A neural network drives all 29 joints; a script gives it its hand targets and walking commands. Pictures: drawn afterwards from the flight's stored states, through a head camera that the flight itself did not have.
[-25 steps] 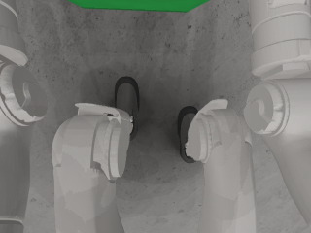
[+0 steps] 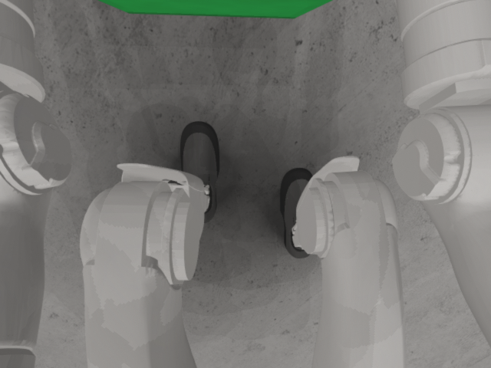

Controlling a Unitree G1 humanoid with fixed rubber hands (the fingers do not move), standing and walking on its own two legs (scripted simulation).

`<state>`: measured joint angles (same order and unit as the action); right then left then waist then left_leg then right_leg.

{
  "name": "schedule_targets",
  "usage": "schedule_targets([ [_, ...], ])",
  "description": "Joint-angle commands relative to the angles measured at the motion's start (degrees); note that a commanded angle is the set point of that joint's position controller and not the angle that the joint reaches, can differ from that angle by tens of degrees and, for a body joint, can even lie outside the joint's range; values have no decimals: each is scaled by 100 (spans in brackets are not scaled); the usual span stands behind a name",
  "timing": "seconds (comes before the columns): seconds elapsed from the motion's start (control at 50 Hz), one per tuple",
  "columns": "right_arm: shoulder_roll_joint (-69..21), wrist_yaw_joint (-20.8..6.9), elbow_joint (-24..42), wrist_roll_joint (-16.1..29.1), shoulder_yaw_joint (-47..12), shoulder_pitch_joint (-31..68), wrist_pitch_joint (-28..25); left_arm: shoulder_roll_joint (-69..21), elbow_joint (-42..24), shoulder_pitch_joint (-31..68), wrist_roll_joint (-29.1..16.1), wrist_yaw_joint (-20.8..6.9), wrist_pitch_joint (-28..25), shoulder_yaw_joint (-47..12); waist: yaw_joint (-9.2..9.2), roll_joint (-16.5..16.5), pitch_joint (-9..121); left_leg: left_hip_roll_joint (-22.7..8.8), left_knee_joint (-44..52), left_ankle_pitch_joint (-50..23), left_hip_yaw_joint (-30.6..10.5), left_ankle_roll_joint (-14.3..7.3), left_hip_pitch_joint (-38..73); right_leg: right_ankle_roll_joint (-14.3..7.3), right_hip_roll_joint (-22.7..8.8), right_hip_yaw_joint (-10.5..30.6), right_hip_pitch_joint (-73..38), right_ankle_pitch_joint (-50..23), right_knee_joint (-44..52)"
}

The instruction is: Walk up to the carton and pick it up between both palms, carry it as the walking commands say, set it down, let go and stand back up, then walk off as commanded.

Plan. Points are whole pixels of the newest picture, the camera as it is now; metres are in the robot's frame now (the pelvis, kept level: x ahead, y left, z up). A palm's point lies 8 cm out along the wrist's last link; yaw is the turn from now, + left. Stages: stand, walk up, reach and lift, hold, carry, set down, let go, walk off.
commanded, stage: set down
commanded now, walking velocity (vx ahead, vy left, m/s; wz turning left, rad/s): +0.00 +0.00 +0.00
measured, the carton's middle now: out of the picture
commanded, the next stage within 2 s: let go in 1.74 s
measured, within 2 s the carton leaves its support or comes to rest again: neither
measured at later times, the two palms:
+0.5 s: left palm out of the picture +0.55 +0.31 -0.17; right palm out of the picture +0.60 -0.11 -0.15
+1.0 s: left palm out of the picture +0.56 +0.33 -0.03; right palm out of the picture +0.61 -0.10 -0.02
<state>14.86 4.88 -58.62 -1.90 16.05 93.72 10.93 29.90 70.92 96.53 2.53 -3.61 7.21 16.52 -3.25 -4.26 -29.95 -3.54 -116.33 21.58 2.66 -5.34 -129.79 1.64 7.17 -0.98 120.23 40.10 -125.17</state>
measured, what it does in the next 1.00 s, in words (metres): rises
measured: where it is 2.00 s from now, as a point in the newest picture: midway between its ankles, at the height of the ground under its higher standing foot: (251, 209)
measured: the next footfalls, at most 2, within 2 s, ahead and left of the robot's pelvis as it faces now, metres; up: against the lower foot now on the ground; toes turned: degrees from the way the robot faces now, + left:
none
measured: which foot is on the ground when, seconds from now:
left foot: down 0.00-1.00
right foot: down 0.00-1.00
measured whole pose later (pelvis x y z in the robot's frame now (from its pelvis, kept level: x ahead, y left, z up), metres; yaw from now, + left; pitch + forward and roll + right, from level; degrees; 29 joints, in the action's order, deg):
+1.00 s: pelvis -0.01 +0.00 +0.06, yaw +0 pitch +27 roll -3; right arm 20.1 8.5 -53.9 5.2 11.7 94.0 20.2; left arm 37.8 64.0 96.5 -2.9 -3.9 17.1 12.2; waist -3.4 -4.6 -29.4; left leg -3.2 -108.4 22.4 2.6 -5.2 -113.5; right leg 1.7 7.2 -0.1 104.5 39.1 -115.9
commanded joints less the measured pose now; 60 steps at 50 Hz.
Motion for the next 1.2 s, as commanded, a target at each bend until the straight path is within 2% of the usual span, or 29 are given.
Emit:
schedule_targets([
  [0.0,884,252,148,651,-386,1491,-321,1098,90,1297,-529,200,-233,-89,-283,516,6148,84,-334,-1704,-797,301,5317,103,-215,-23,-349,-1231,844],
  [0.06,775,187,-93,703,-564,1297,-284,1326,87,1245,-585,195,-347,48,-407,-15,6112,107,-359,-1652,-734,252,4808,162,-240,-57,-607,-1353,819],
  [0.14,1068,213,-185,778,-518,1287,-237,1662,-189,1433,-591,226,-370,162,-444,-21,6270,36,-362,-1785,-788,287,4827,168,-274,15,-647,-1425,892],
  [0.18,866,150,6,1053,-511,1260,-271,1548,-32,1209,-668,208,-372,-220,-474,573,6304,7,-236,-1741,-927,274,5529,130,-237,-104,-156,-1167,766],
  [0.22,1002,172,-43,956,-518,1144,-263,1750,53,1173,-673,214,-357,-62,-501,235,6188,15,-300,-1696,-1018,251,5372,133,-289,-126,-150,-1122,717],
  [0.24,1164,183,76,940,-487,1343,-302,1567,-58,1432,-964,171,-335,-219,-212,312,6268,32,-315,-1755,-1000,298,5451,94,-294,-153,-16,-1096,817],
  [0.3,1199,202,449,933,-520,1303,-336,1659,-257,1362,-1008,130,-343,-301,-144,337,6627,55,-379,-1861,-978,307,5504,79,-323,-171,-399,-1286,818],
  [0.36,1124,304,1413,1191,-807,1712,-191,1911,-1169,1700,-1166,203,-278,-347,-493,267,8324,138,-285,-2577,-766,276,6361,76,-266,-136,-1274,-1743,939],
  [0.42,1451,368,915,1299,-786,1494,-27,1944,-229,1471,-1102,167,-8,-516,-229,474,8097,86,-123,-2235,-849,302,6875,49,-222,-349,-831,-1197,1055],
  [0.46,1220,349,768,1460,-847,1510,80,1924,-607,1483,-940,164,72,-482,-616,410,8177,112,55,-1980,-783,270,6759,82,-300,-239,-1012,-1122,1143],
  [0.48,1343,391,1152,1370,-685,1601,49,1986,-1030,1756,-1104,142,54,-434,-359,602,8295,114,67,-1861,-674,301,6650,33,-261,-279,-1047,-1129,1293],
  [0.5,1168,404,1555,1475,-776,1628,77,2084,-1237,1606,-1059,163,54,-420,-556,240,8767,182,166,-2149,-667,195,6690,47,-260,-306,-1624,-1495,1284],
  [0.54,1218,343,759,1285,-746,1418,219,1992,-765,1457,-1083,64,174,-403,-427,270,7815,154,421,-1400,-656,260,6214,10,-267,-267,-1230,-999,1447],
  [0.64,1323,361,1277,1143,-589,1559,405,1781,-734,1433,-1162,-72,489,-581,-137,307,8114,171,757,-1023,-620,271,6627,-37,-267,-366,-1515,-750,1821],
  [0.68,1465,437,1472,1197,-439,1752,480,2417,-1582,1862,-930,-2,496,-280,-592,422,8412,170,848,-1132,-565,280,6697,-65,-286,-209,-1759,-839,1961],
  [0.76,1211,394,1195,1338,-680,1798,714,2328,-1300,1919,-1084,-85,682,-280,-489,-35,8157,220,1173,-701,-400,177,6464,-15,-256,-305,-2016,-534,2360],
  [0.8,1484,481,1729,1199,-470,1752,689,2171,-1146,1613,-1012,-122,799,-371,-225,82,8888,259,1223,-1107,-492,202,7018,-26,-266,-375,-2346,-832,2501],
  [0.88,1540,468,1544,1308,-348,1527,850,2142,-1746,1651,-1012,-48,951,-486,-216,545,9511,273,1511,-1625,-741,246,8264,-32,-256,-414,-1914,-928,2515],
  [0.9,1379,430,1417,1272,-466,1782,892,2166,-1015,1735,-1044,-110,977,-339,-261,353,8618,265,1489,-1391,-609,170,7660,-52,-280,-331,-1408,-507,2775],
  [0.94,1652,462,1478,944,-31,1372,820,2067,-1513,1569,-894,-112,948,-447,171,652,9117,294,1831,-1382,-720,306,8122,-80,-274,-443,-1833,-797,2961],
  [0.96,1495,453,2151,1159,-285,1711,824,2086,-2012,1750,-851,-105,955,-413,-235,749,9674,316,1858,-1860,-673,278,8515,-89,-228,-342,-1993,-931,3073],
  [1.0,1398,389,2104,1210,-431,1618,874,1926,-1714,1354,-907,-123,1092,-393,-273,583,9947,391,2004,-2146,-614,206,8842,-71,-201,-366,-2226,-987,3283],
  [1.02,1318,366,881,1075,-329,985,982,2030,-1245,1181,-832,-140,1079,-347,-82,484,9114,308,2170,-1641,-831,252,8433,-27,-255,-424,-1633,-659,3311],
  [1.08,1351,318,1626,979,-204,1038,954,1918,-1753,956,-1014,-207,1079,-310,-174,449,9674,373,2529,-1947,-808,243,8784,-46,-240,-345,-2386,-1031,3632],
  [1.1,1380,274,1883,1021,-75,1159,925,1727,-2319,1385,-1125,-177,1105,-500,118,611,10179,329,2658,-2198,-1037,311,9760,-24,-170,-498,-1960,-1096,3660],
  [1.12,1690,315,2312,1030,-81,1549,897,1972,-2716,1578,-906,-126,1102,-362,-62,988,10547,338,2651,-2392,-916,346,9880,-74,-185,-417,-2083,-1159,3782],
  [1.14,1784,368,2477,910,-76,1708,898,2018,-2943,1801,-1264,-116,1116,-443,192,658,10759,387,2655,-2623,-858,330,9803,-28,-166,-536,-2375,-1474,3761],
  [1.16,1476,345,2361,1226,-353,1706,981,2057,-2417,1462,-991,-142,1205,-306,-359,843,10461,424,2766,-2587,-725,258,9662,-71,-224,-266,-2696,-1235,4060],
  [1.18,1579,368,2224,1169,-352,1548,992,2006,-1580,943,-1127,-186,1290,-300,-241,554,10336,424,2884,-2171,-778,196,9470,-42,-290,-329,-2713,-958,4176],
])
